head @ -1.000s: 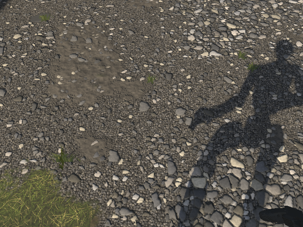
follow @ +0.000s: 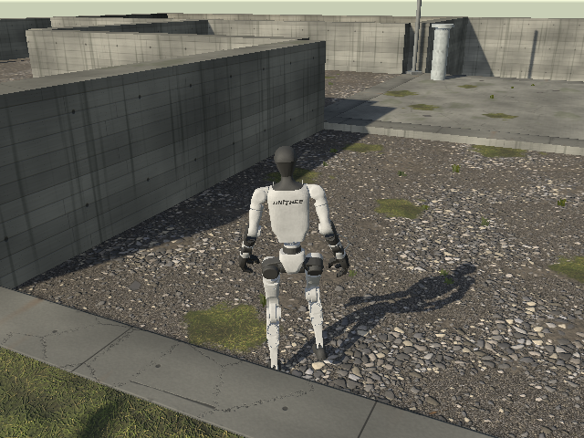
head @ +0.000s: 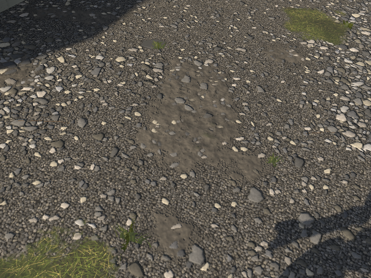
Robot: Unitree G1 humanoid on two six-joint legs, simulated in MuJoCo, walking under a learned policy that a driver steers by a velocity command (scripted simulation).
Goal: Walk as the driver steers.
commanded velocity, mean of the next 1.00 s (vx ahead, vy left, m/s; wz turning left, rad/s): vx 0.91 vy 0.00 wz -0.67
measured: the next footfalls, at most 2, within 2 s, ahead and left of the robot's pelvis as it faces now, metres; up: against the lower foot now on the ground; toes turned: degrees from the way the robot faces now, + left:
right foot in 0.36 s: +0.34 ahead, -0.13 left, +0.00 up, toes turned -23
left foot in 0.80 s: +0.82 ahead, -0.19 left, +0.00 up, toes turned -40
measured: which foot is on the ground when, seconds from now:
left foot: down 0.00-0.38, up 0.40-0.78, down 0.80-1.00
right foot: up 0.00-0.34, down 0.36-0.78, up 0.80-1.00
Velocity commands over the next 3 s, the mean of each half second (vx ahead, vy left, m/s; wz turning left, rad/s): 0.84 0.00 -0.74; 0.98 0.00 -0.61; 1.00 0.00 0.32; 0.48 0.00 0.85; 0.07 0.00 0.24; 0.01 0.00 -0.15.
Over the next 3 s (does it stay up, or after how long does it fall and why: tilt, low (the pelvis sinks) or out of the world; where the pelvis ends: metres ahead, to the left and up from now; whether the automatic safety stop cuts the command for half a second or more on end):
stays up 1.56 -0.80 -0.01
